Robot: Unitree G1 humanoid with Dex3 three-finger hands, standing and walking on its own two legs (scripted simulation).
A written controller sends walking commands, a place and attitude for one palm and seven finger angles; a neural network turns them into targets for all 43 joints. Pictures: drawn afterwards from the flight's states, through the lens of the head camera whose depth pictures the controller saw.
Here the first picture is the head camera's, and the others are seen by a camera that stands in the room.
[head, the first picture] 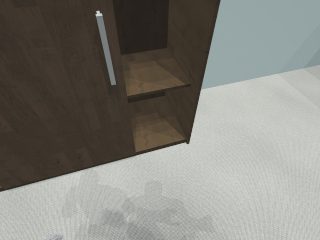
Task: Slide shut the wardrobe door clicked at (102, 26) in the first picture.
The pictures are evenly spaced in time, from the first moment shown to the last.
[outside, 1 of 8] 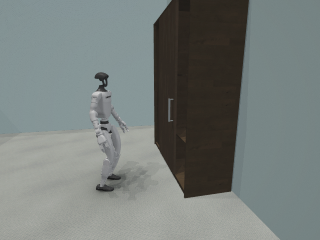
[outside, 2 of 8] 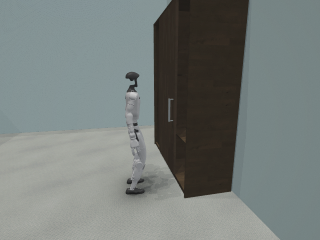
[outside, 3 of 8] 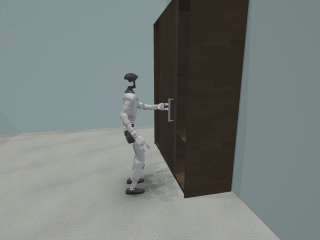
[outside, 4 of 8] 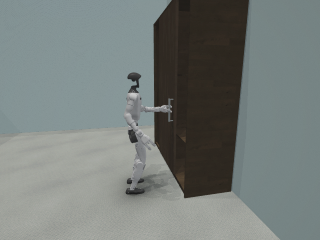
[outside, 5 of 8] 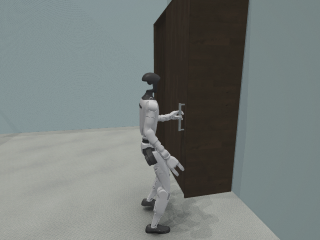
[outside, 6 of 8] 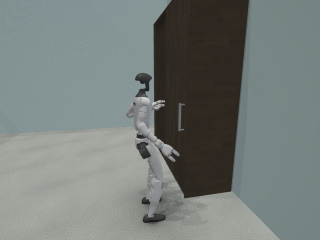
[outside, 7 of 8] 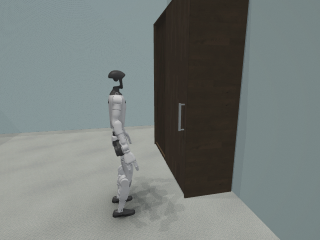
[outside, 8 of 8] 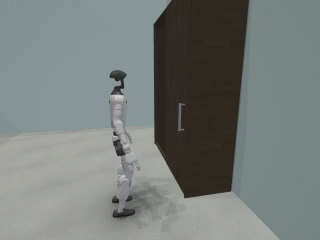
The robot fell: no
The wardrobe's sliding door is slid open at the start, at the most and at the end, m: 0.40 0.40 0.00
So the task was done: yes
